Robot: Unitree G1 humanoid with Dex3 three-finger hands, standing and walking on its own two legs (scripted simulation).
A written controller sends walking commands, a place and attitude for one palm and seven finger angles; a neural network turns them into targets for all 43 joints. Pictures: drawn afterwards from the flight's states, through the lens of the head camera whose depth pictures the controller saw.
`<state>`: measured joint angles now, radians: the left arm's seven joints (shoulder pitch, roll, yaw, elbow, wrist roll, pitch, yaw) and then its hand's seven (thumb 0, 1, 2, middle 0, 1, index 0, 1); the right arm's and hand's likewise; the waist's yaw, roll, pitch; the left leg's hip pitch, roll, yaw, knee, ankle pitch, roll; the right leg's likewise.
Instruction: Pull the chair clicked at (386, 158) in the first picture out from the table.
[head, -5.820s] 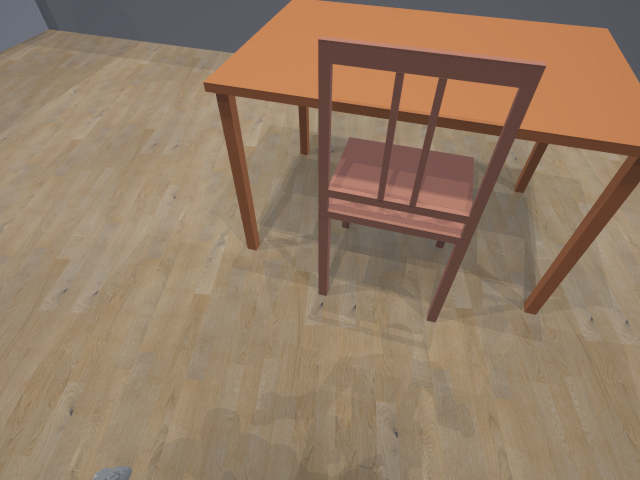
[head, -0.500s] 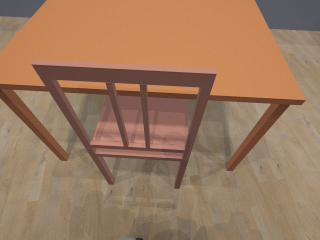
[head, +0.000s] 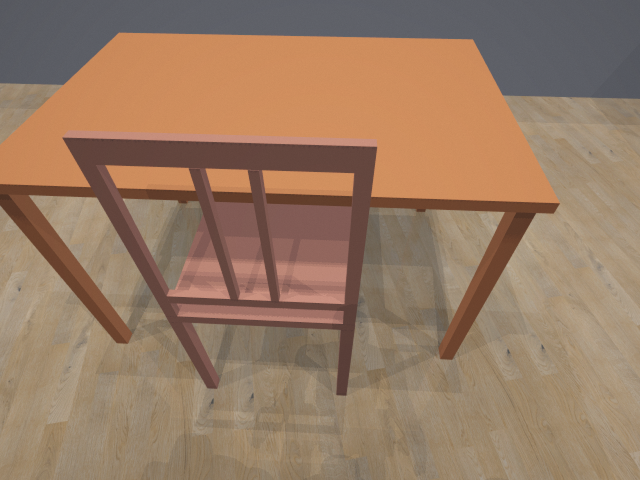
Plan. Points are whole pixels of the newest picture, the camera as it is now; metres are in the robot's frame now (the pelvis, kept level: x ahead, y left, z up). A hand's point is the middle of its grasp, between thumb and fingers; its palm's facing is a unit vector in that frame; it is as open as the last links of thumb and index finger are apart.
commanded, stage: come to a stop and stand still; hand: left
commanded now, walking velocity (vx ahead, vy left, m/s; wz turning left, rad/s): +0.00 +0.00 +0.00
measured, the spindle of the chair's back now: (219, 242) +0.52 +0.22 -0.06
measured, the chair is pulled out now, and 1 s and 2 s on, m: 0.00 0.00 0.00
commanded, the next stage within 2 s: look again from close up in 0.88 s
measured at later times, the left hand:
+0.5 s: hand out of the picture +0.04 +0.16 -0.17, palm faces +0.02 -0.99 -0.16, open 7.3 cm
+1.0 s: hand out of the picture +0.07 +0.18 -0.17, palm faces +0.02 -0.98 -0.19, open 7.3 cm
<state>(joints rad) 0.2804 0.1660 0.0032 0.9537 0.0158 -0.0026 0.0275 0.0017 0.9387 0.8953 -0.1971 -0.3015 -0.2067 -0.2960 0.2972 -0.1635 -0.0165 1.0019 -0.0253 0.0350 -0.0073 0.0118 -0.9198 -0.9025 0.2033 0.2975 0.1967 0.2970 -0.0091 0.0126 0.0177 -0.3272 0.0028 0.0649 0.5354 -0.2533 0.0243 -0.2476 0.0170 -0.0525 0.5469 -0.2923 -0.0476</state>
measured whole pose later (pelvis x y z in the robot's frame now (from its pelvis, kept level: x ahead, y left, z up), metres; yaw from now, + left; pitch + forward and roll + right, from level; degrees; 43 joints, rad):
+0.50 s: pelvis +0.05 +0.00 +0.01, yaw +0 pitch +0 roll +0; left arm 0.32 0.13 -0.02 1.10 0.01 -0.03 0.03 0.01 0.92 0.90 -0.20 -0.30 -0.21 -0.30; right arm 0.28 -0.14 0.01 1.14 -0.01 -0.02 -0.03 0.02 -0.93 -0.90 0.20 0.30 0.20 0.30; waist 0.01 -0.01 0.02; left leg -0.23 0.00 0.06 0.44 -0.22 0.02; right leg -0.14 0.02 -0.04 0.43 -0.30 -0.04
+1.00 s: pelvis +0.07 +0.01 +0.01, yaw -1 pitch +0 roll +1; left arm 0.30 0.15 -0.02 1.11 0.01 -0.03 0.04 0.00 0.91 0.90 -0.19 -0.30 -0.20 -0.30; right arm 0.24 -0.16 0.02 1.14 -0.01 -0.03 -0.04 0.01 -0.93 -0.90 0.20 0.30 0.20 0.30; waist 0.01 -0.01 0.01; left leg -0.15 -0.02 0.08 0.39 -0.24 0.03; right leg -0.07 0.00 -0.03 0.39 -0.32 -0.03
